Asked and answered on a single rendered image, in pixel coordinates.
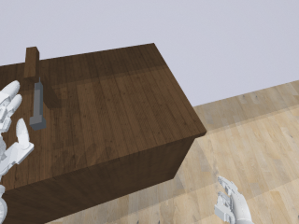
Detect counter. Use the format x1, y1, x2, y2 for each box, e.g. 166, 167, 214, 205
0, 43, 207, 224

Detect robot right hand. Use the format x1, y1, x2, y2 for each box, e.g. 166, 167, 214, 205
214, 176, 252, 224

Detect robot left hand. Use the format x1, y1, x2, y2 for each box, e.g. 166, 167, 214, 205
0, 80, 35, 182

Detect tap lever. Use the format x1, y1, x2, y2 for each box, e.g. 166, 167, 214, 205
29, 77, 47, 131

